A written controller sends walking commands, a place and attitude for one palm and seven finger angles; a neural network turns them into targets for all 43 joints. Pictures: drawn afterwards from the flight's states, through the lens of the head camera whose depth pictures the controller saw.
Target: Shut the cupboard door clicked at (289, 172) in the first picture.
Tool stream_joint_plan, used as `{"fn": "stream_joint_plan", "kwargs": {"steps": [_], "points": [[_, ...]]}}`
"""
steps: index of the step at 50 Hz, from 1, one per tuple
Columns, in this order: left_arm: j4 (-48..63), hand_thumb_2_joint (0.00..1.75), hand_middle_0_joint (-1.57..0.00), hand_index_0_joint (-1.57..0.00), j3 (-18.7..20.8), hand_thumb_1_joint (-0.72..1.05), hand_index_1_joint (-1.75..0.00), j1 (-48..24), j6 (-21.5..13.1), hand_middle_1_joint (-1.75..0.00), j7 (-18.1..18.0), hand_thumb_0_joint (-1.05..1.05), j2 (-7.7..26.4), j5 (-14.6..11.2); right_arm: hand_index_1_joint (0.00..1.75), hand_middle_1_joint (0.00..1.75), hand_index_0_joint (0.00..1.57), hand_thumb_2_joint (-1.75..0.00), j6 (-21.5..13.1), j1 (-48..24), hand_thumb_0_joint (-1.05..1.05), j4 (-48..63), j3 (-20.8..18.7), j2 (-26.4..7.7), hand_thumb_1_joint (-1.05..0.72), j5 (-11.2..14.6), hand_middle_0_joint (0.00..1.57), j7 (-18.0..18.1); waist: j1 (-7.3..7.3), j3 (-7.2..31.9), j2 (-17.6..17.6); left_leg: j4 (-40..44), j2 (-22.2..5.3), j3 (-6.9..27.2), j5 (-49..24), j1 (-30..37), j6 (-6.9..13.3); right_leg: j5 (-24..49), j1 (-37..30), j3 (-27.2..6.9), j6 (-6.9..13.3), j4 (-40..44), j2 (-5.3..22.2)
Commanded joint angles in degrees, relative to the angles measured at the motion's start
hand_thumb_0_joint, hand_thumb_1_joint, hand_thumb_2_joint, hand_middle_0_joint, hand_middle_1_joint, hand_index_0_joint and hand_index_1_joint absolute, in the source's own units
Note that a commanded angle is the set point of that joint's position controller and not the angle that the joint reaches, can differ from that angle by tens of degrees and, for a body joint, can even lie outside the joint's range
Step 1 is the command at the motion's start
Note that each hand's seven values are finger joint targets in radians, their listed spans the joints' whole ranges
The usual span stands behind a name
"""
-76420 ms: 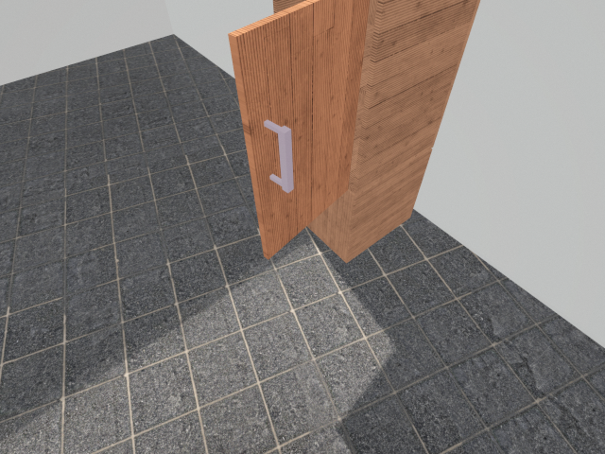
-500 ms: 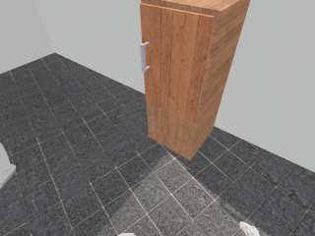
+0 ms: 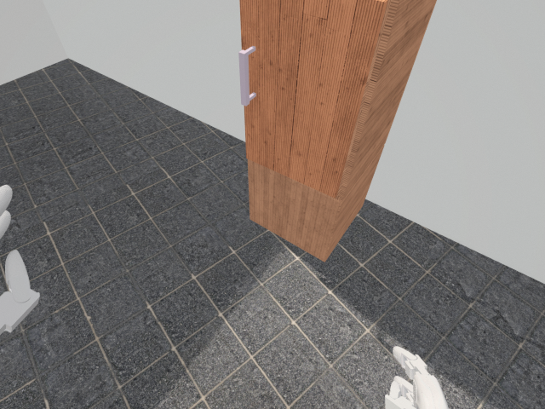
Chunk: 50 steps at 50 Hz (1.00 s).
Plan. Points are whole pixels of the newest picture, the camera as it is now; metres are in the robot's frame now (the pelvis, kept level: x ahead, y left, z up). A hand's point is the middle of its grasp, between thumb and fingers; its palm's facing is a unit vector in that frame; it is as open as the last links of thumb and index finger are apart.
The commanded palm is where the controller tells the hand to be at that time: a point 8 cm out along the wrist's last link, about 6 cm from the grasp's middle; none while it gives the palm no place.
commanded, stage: stop stepping back and stand still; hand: left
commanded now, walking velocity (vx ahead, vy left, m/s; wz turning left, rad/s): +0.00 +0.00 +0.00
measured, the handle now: (248, 76) +0.95 +0.12 +0.00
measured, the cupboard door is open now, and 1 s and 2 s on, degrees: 2 2 2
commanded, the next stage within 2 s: let the arm hang, fingers relaxed in 0.02 s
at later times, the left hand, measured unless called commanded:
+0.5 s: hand out of the picture -0.03 +0.20 -0.18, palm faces +0.03 -0.99 -0.16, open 7.0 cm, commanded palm none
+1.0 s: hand out of the picture -0.08 +0.19 -0.17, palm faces +0.02 -0.98 -0.19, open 7.4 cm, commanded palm none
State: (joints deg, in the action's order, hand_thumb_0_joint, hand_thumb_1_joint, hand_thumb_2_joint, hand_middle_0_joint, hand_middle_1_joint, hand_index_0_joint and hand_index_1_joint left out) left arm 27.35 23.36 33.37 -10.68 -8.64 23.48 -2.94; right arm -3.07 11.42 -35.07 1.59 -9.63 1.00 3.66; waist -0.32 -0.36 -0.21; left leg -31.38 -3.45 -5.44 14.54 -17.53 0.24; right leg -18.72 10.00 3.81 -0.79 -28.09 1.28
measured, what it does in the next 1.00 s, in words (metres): shifts its weight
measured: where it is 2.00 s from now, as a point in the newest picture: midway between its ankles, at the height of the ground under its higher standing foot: outside the picture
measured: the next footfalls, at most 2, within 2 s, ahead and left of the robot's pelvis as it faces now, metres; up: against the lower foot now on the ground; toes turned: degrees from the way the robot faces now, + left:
none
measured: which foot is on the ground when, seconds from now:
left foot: down 0.00-1.00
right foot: down 0.00-1.00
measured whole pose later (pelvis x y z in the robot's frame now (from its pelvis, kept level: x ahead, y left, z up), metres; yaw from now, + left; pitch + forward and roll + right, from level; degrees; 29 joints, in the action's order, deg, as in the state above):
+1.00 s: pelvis -0.05 +0.02 +0.01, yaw +0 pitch -2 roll -1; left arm -65.0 0.3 20.7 0.7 -1.3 8.6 1.3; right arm 1.5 18.7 -63.8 -0.6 -8.1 -0.9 1.1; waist -0.6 0.2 -1.1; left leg -24.7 -1.6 -6.6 7.6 -15.2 2.1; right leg -13.5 9.7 2.9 -1.5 -25.3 2.8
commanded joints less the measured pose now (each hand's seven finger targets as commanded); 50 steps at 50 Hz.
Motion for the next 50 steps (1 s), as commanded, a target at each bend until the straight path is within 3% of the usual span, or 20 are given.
{"fn": "stream_joint_plan", "kwargs": {"steps": [1,4,5,6,7,8,10,13,15,16,20,23,25,28,30,32,38,43,50], "points": [[13.28,0.90,-0.20,-0.20,7.67,0.90,-0.30,-4.32,-3.33,-0.30,-1.65,0.00,11.00,-0.13,0.30,0.30,0.20,-0.90,-2.67,-4.06,0.00,8.95,-3.22,-8.00,-0.90,-0.11,0.20,1.28,-0.13,8.88,-2.23,5.05,-3.27,4.90,-19.80,5.84,1.07,23.34,-2.92,-3.48,0.82,1.53,2.36],[15.24,0.90,-0.20,-0.20,8.97,0.90,-0.30,-5.62,-3.55,-0.30,-1.92,0.00,12.46,0.01,0.30,0.30,0.20,-0.90,-2.99,-4.39,0.00,8.97,-3.24,-8.16,-0.90,-0.24,0.20,1.47,0.08,7.92,-5.21,6.37,-2.96,4.99,-16.02,5.12,1.02,19.64,-2.80,-3.49,0.91,2.77,2.05],[14.17,0.90,-0.20,-0.20,8.27,0.90,-0.30,-4.49,-3.62,-0.30,-1.91,0.00,11.26,-0.08,0.30,0.30,0.20,-0.90,-3.02,-4.27,0.00,8.78,-2.93,-7.62,-0.90,-0.25,0.20,1.42,0.05,7.57,-5.05,6.67,-3.00,5.35,-14.90,4.50,1.06,18.77,-2.91,-3.48,0.95,3.19,2.10],[-30.92,0.90,-0.20,-0.20,-18.32,0.90,-0.30,-6.43,5.37,-0.30,6.74,0.00,0.10,4.14,0.30,0.30,0.20,-0.90,-6.30,-7.90,0.00,-1.15,-5.57,-19.64,-0.90,0.27,0.20,-3.92,-1.21,1.08,-5.11,-1.54,-3.37,4.72,-23.59,0.08,1.07,26.18,4.09,-1.16,1.83,-3.28,6.44],[-33.26,0.90,-0.20,-0.20,-17.19,0.90,-0.30,-6.99,10.16,-0.30,7.91,0.00,-0.73,4.15,0.30,0.30,0.20,-0.90,-3.27,-3.61,0.00,-2.30,-6.02,-17.11,-0.90,-0.28,0.20,-4.26,-0.49,5.32,-6.13,-0.57,-3.95,3.86,-20.95,3.14,0.57,19.36,5.22,-3.99,2.11,-0.97,6.03],[-33.09,0.90,-0.20,-0.20,-17.60,0.90,-0.30,-7.46,11.64,-0.30,8.25,0.00,-1.89,3.96,0.30,0.30,0.20,-0.90,-2.02,-2.82,0.00,-1.71,-5.30,-15.72,-0.90,-0.36,0.20,-4.08,-0.48,3.62,-7.16,0.95,-4.63,4.39,-15.64,1.74,0.81,11.62,6.54,-2.58,1.45,-0.75,5.26],[-38.57,0.90,-0.20,-0.20,-18.27,0.90,-0.30,-10.92,11.19,-0.30,8.87,0.00,-1.92,4.35,0.30,0.30,0.20,-0.90,-0.65,-2.36,0.00,-2.48,-4.37,-15.54,-0.90,-1.15,0.20,-4.04,0.35,4.15,-2.85,4.10,-5.73,8.16,-12.41,-2.32,2.55,5.48,4.65,-1.25,1.40,-2.34,3.39],[-48.48,0.90,-0.20,-0.20,-19.01,0.90,-0.30,-13.90,10.74,-0.30,8.89,0.00,-0.49,4.58,0.30,0.30,0.20,-0.90,0.60,-3.20,0.00,-3.99,-3.66,-15.48,-0.90,-1.96,0.20,-3.97,0.67,4.01,9.08,4.43,-4.22,9.14,-10.38,-2.45,2.38,7.10,2.12,-3.25,2.23,0.28,4.30],[-55.65,0.90,-0.20,-0.20,-20.06,0.90,-0.30,-15.20,10.81,-0.30,8.45,0.00,-0.93,4.35,0.30,0.30,0.20,-0.90,1.53,-2.00,0.00,-5.87,-3.12,-13.89,-0.90,-2.27,0.20,-3.96,0.07,4.63,10.80,3.38,-2.75,7.84,-11.95,1.00,1.77,8.50,3.29,-5.02,3.05,1.53,6.16],[-58.77,0.90,-0.20,-0.20,-20.56,0.90,-0.30,-15.73,11.07,-0.30,8.22,0.00,-1.39,4.22,0.30,0.30,0.20,-0.90,2.02,-1.24,0.00,-7.05,-2.77,-13.07,-0.90,-2.40,0.20,-3.95,-0.26,4.36,9.32,3.76,-2.38,7.27,-12.31,2.38,1.55,8.24,3.73,-5.07,2.94,1.93,6.42],[-69.61,0.90,-0.20,-0.20,-21.57,0.90,-0.30,-15.28,11.33,-0.30,7.86,0.00,-2.41,3.94,0.30,0.30,0.20,-0.90,2.98,-0.79,0.00,-11.77,-2.41,-11.57,-0.90,-2.37,0.20,-3.77,0.03,2.66,-3.27,8.45,-2.40,7.60,-4.99,2.75,1.40,2.04,2.97,-5.27,2.30,4.59,5.06],[-76.09,0.90,-0.20,-0.20,-21.10,0.90,-0.30,-13.15,11.28,-0.30,7.75,0.00,-4.57,3.96,0.30,0.30,0.20,-0.90,3.47,1.09,0.00,-15.10,-2.70,-9.69,-0.90,-2.41,0.20,-3.24,0.08,0.23,-9.33,11.60,-1.89,7.75,4.69,1.10,1.14,-0.79,2.66,-4.83,2.93,6.80,4.50],[-79.61,0.90,-0.20,-0.20,-21.40,0.90,-0.30,-11.79,11.38,-0.30,7.80,0.00,-4.56,3.93,0.30,0.30,0.20,-0.90,3.74,2.59,0.00,-17.01,-3.03,-9.71,-0.90,-2.20,0.20,-2.97,0.19,-0.39,-11.19,13.85,-2.47,8.82,8.94,0.85,1.28,-0.58,2.07,-4.04,2.99,7.06,3.77],[-83.92,0.90,-0.20,-0.20,-21.81,0.90,-0.30,-9.97,11.27,-0.30,7.81,0.00,-5.62,3.98,0.30,0.30,0.20,-0.90,3.83,4.41,0.00,-19.39,-3.53,-9.53,-0.90,-2.01,0.20,-2.57,0.41,-1.63,-9.90,16.27,-3.10,9.70,12.37,0.65,1.56,0.10,1.84,-3.30,2.95,7.44,3.10],[-86.07,0.90,-0.20,-0.20,-21.90,0.90,-0.30,-9.66,11.10,-0.30,7.71,0.00,-5.97,4.11,0.30,0.30,0.20,-0.90,3.86,5.99,0.00,-20.83,-3.86,-9.61,-0.90,-1.82,0.20,-2.34,0.29,-3.07,-4.51,16.56,-3.58,10.04,12.20,0.63,1.77,-0.27,2.32,-3.38,2.89,8.42,3.16],[-87.85,0.90,-0.20,-0.20,-22.06,0.90,-0.30,-8.97,10.96,-0.30,7.63,0.00,-6.51,4.12,0.30,0.30,0.20,-0.90,3.86,7.32,0.00,-22.16,-4.00,-9.38,-0.90,-1.80,0.20,-2.19,0.05,-3.85,-1.76,16.22,-3.40,9.65,11.36,2.08,1.83,-1.84,4.20,-3.79,2.89,9.39,3.42],[-90.88,0.90,-0.20,-0.20,-22.16,0.90,-0.30,-8.26,10.68,-0.30,7.12,0.00,-7.36,4.06,0.30,0.30,0.20,-0.90,3.87,9.88,0.00,-25.46,-3.98,-7.58,-0.90,-1.69,0.20,-2.15,-0.45,-4.64,3.34,14.62,-3.07,7.81,7.38,5.21,1.91,-4.82,7.85,-4.70,2.72,10.90,4.16],[-91.86,0.90,-0.20,-0.20,-22.09,0.90,-0.30,-8.01,10.91,-0.30,6.82,0.00,-8.20,4.14,0.30,0.30,0.20,-0.90,4.10,10.66,0.00,-27.14,-3.77,-5.72,-0.90,-1.85,0.20,-2.17,-0.36,-7.75,2.94,14.69,-2.75,7.22,7.89,4.01,1.85,-7.27,10.08,-5.15,2.54,11.44,4.11],[-91.80,0.90,-0.20,-0.20,-21.83,0.90,-0.30,-8.28,10.97,-0.30,6.66,0.00,-9.24,4.15,0.30,0.30,0.20,-0.90,4.04,11.50,0.00,-27.71,-3.66,-3.78,-0.90,-2.04,0.20,-2.14,-0.33,-7.99,-0.25,14.89,-2.38,6.82,8.00,3.21,1.56,-6.54,10.06,-5.35,2.50,10.97,3.74]]}}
